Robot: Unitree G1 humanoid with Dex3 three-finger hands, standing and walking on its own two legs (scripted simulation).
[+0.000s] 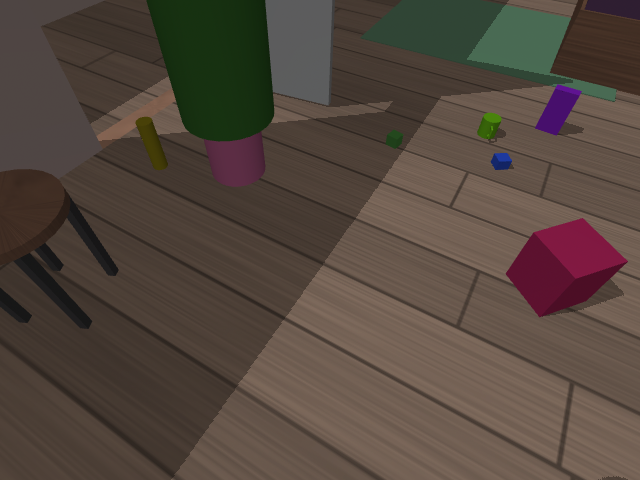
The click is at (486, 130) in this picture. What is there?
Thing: mug
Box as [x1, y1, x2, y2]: [477, 113, 501, 138]
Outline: 486,113 482,118 477,133 481,137 491,138 493,137 501,118 497,114
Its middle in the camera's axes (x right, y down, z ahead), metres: +0.91 -0.59 +2.06
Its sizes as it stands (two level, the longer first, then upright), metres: 0.126 0.092 0.101
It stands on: the floor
